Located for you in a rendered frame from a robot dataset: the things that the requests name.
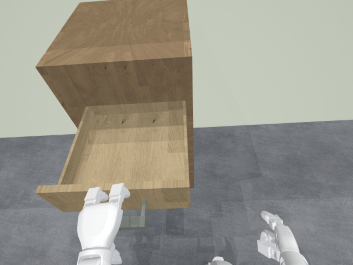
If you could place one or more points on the robot left hand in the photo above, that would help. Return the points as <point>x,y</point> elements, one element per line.
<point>98,223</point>

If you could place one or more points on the cabinet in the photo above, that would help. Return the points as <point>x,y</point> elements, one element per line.
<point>123,52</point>

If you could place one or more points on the robot left forearm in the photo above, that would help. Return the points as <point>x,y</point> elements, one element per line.
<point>95,256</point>

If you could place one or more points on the robot right forearm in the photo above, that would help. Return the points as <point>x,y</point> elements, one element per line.
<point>292,258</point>

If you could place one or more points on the handle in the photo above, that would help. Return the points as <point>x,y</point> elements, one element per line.
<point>135,222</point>

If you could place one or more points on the right robot shin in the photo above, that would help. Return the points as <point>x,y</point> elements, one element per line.
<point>218,258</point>

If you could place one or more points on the drawer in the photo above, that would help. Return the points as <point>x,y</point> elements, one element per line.
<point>143,145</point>

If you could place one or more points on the robot right hand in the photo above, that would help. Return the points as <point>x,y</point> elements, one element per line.
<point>272,245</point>

